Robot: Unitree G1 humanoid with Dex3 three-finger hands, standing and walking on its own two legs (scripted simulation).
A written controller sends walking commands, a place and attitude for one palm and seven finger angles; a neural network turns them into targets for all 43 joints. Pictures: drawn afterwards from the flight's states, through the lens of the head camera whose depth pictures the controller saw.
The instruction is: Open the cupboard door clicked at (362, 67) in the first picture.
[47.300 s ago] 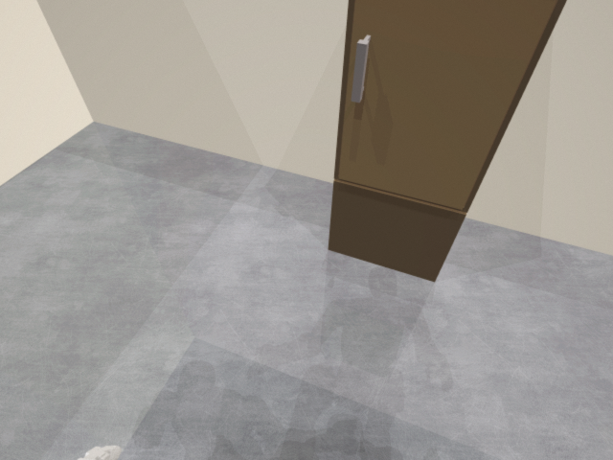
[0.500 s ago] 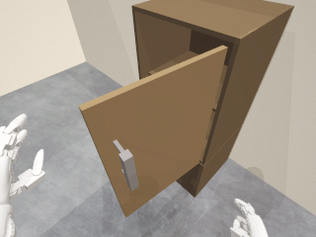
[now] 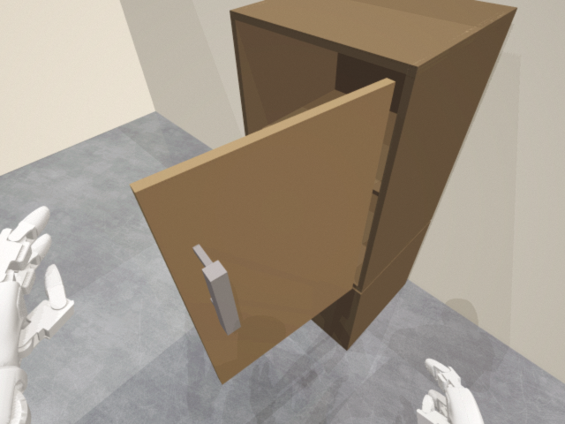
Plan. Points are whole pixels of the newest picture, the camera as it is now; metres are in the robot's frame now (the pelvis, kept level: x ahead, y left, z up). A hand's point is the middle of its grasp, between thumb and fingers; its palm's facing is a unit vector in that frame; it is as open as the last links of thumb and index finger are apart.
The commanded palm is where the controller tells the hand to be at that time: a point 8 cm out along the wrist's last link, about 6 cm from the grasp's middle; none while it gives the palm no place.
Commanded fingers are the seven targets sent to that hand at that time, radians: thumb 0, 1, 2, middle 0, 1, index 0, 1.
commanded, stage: step back with the hand held close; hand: left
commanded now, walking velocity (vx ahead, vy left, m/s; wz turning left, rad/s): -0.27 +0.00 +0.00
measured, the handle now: (215, 290) +0.28 +0.14 +0.05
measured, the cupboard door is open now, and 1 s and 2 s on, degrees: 82 82 82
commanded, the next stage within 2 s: stop stepping back and stand still in 1.04 s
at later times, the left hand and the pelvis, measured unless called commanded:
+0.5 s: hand (14, 341) +0.15 +0.29 +0.15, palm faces +0.34 -0.79 -0.52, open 7.4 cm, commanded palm +0.08 +0.33 +0.17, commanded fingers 0.00 0.90 0.90 -0.20 -0.30 -0.20 -0.30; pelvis -0.07 +0.04 -0.01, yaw -2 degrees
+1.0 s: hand out of the picture +0.04 +0.33 +0.17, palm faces +0.46 -0.78 -0.42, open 7.4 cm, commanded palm -0.02 +0.36 +0.17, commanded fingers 0.00 0.90 0.90 -0.20 -0.30 -0.20 -0.30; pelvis -0.16 +0.06 -0.01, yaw +0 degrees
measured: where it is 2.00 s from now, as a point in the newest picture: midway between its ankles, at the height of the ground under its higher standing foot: outside the picture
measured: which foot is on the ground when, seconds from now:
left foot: down 0.00-1.00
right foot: down 0.00-0.84, up 0.86-1.00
